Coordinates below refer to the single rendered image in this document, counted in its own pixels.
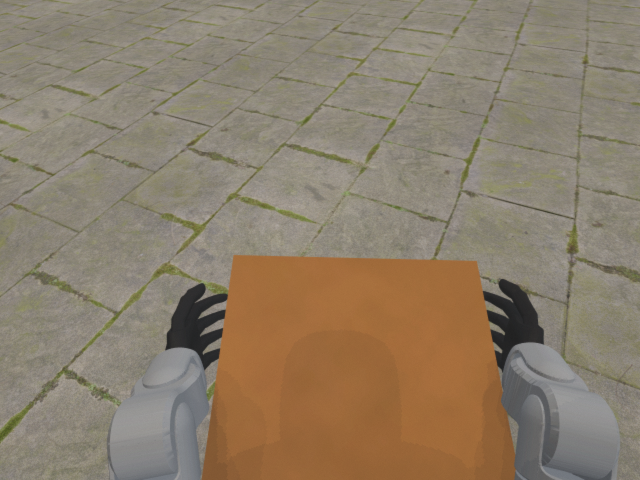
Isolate left robot hand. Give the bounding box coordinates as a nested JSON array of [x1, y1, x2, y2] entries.
[[165, 283, 228, 370]]

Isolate right robot hand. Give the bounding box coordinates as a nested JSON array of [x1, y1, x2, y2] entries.
[[483, 279, 544, 373]]

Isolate right robot forearm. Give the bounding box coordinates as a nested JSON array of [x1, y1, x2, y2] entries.
[[501, 342, 620, 480]]

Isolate left robot forearm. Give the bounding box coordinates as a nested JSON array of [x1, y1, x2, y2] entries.
[[107, 347, 209, 480]]

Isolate carton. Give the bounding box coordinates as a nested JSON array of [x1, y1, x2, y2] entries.
[[202, 255, 516, 480]]

